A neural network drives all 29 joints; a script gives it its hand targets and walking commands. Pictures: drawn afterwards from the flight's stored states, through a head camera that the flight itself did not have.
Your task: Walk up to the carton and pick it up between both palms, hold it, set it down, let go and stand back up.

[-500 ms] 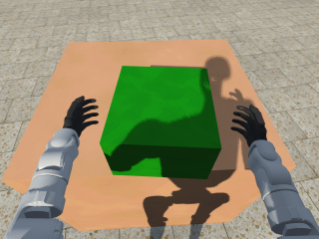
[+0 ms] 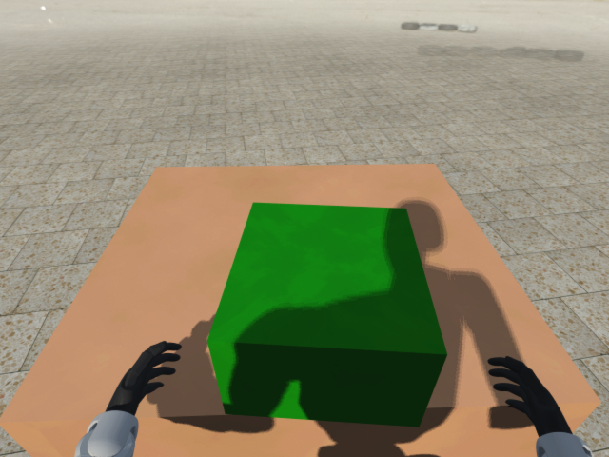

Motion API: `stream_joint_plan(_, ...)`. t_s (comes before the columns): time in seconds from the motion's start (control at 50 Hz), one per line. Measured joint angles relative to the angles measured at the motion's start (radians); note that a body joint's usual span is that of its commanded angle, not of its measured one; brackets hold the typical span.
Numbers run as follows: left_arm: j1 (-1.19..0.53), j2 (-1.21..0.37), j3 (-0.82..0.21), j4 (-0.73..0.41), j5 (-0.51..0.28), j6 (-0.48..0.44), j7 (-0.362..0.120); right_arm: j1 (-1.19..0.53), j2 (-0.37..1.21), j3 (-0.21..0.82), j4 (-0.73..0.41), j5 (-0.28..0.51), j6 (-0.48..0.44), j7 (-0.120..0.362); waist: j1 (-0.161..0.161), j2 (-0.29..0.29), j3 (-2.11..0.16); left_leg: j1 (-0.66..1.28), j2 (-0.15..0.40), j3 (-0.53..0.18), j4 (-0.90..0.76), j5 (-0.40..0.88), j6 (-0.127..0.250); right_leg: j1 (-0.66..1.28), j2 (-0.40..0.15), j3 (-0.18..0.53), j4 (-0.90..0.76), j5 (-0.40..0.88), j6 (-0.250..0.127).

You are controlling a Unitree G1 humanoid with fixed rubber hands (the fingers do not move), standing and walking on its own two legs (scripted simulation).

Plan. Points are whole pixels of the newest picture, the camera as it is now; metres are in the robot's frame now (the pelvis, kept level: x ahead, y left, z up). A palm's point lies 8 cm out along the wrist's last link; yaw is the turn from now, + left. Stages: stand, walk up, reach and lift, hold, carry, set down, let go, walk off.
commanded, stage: stand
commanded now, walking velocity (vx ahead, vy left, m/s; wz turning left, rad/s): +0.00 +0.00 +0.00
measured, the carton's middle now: (325, 300) +0.37 -0.01 +0.03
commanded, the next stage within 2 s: none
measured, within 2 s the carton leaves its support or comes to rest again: neither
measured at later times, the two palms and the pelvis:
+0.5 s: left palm (128, 404) +0.21 +0.25 +0.01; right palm (542, 423) +0.19 -0.27 +0.01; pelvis -0.02 +0.01 +0.00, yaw +0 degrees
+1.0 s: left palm (129, 403) +0.21 +0.25 +0.01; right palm (542, 426) +0.19 -0.27 +0.01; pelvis -0.02 +0.01 +0.00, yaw +0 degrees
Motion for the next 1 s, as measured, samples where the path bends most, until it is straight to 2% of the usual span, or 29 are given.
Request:
stream_joint_plan(0.34,-0.020,-0.026,0.013,-0.067,-0.009,0.020,0.033,-0.033,0.024,-0.039,-0.044,0.009,0.030,-0.033,-0.001,-0.011,0.087,-0.016,-0.017,0.004,0.040,-0.007,0.011,-0.018,-0.019,0.007,0.045,-0.009,0.009)
stream_joint_plan(0.42,-0.037,-0.036,0.017,-0.070,-0.016,0.015,0.050,-0.053,0.024,-0.043,-0.043,0.011,0.040,-0.037,0.009,-0.013,0.117,-0.019,-0.012,0.009,0.067,-0.017,0.011,-0.019,-0.014,0.012,0.059,-0.008,0.010)
stream_joint_plan(0.62,-0.061,-0.036,0.029,-0.068,-0.013,0.049,0.031,-0.069,0.038,-0.046,-0.040,0.013,0.068,-0.041,0.003,-0.021,0.136,-0.007,-0.018,0.012,0.077,-0.019,0.016,-0.007,-0.020,0.015,0.070,-0.011,0.013)
stream_joint_plan(0.76,-0.065,-0.048,0.036,-0.073,-0.020,0.042,0.044,-0.063,0.037,-0.057,-0.059,0.015,0.055,-0.031,0.001,-0.018,0.161,0.003,-0.022,0.009,0.057,-0.006,0.016,0.001,-0.024,0.012,0.058,-0.004,0.013)
stream_joint_plan(1.0,-0.074,-0.050,0.051,-0.080,-0.023,0.050,0.041,-0.080,0.052,-0.066,-0.068,0.022,0.073,-0.036,0.004,-0.019,0.188,0.014,-0.017,0.015,0.068,-0.011,0.014,0.010,-0.018,0.018,0.066,-0.004,0.009)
